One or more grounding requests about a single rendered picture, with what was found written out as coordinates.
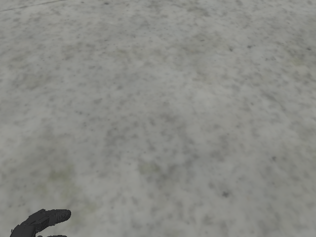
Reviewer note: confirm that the left robot hand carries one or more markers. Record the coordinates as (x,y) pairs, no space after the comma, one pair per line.
(39,220)

